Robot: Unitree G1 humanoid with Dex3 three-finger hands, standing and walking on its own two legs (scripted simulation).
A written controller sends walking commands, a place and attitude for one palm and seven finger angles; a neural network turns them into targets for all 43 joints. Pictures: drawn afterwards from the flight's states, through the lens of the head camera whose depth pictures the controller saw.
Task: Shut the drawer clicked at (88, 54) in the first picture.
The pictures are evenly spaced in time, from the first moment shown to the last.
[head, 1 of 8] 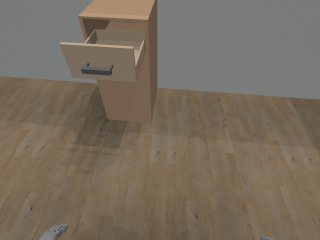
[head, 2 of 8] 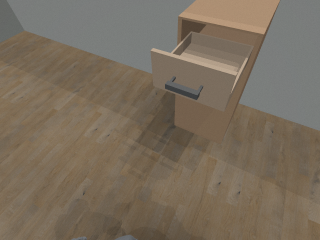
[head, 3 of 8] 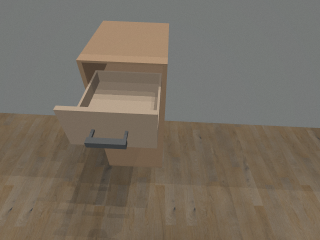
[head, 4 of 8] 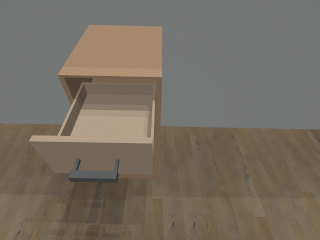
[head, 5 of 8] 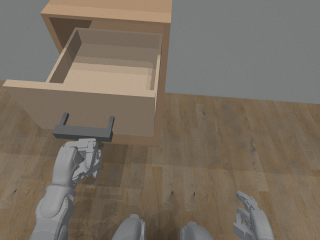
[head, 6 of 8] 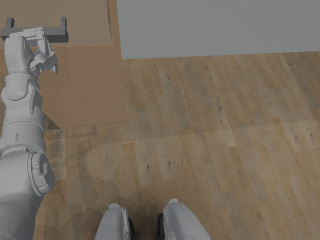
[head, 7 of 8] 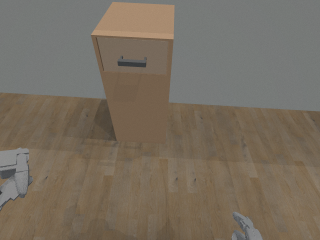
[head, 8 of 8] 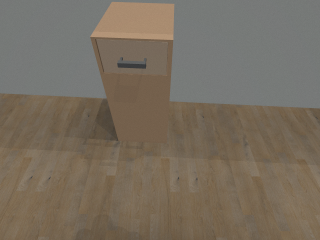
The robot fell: no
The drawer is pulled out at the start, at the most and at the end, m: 0.29 0.29 0.00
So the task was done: yes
